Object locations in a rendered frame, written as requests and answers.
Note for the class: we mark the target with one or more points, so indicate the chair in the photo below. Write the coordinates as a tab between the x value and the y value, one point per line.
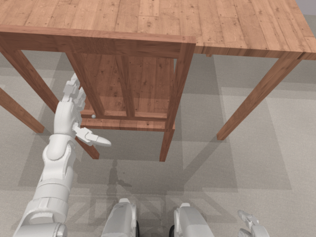
128	78

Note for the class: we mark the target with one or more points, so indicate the robot left forearm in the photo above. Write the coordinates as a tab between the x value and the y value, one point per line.
49	204

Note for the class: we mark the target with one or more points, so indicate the table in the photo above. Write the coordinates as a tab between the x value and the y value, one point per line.
253	28

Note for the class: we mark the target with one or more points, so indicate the robot right shin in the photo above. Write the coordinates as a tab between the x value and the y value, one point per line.
175	233

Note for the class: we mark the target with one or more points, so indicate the robot right hand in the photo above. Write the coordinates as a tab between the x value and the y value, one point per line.
253	224

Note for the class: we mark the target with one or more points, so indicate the left robot upper arm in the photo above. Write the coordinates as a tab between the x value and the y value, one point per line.
56	229

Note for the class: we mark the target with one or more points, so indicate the robot left hand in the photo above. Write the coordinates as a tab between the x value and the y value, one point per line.
68	111

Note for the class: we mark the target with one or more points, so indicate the robot right thigh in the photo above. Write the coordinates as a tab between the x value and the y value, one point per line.
190	223

